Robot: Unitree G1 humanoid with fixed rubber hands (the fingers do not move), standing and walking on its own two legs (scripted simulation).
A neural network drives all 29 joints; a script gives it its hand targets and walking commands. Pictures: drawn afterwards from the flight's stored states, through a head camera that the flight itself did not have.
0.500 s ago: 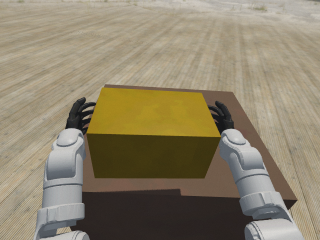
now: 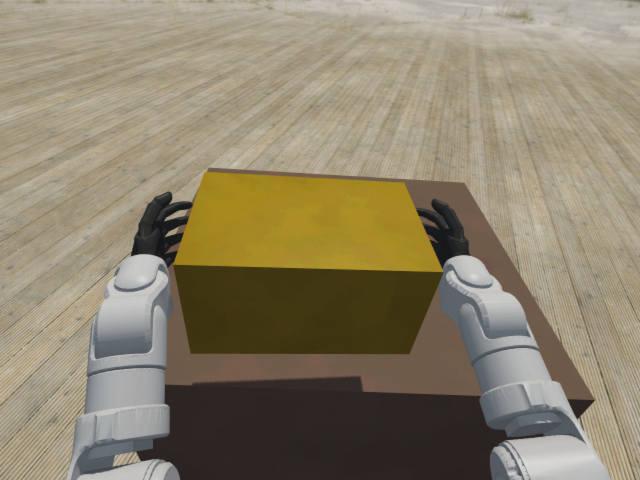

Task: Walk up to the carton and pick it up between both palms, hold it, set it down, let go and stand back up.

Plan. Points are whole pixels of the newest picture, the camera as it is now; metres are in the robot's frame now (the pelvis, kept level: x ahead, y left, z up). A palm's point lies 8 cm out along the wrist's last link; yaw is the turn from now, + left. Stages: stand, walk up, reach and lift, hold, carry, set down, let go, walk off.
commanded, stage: hold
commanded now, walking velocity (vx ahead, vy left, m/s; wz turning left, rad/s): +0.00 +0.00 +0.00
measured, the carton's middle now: (305, 261) +0.38 +0.01 +0.14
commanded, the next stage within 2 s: set down in 1.64 s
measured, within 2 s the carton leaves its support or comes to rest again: neither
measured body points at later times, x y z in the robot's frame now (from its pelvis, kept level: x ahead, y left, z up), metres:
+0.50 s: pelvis +0.00 +0.00 +0.00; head -0.05 +0.02 +0.45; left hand +0.36 +0.19 +0.17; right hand +0.37 -0.17 +0.17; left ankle +0.03 +0.12 -0.75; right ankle -0.01 -0.11 -0.75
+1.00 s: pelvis +0.00 +0.00 +0.00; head -0.05 +0.02 +0.45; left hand +0.36 +0.19 +0.17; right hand +0.37 -0.18 +0.17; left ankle +0.03 +0.12 -0.75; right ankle -0.01 -0.11 -0.75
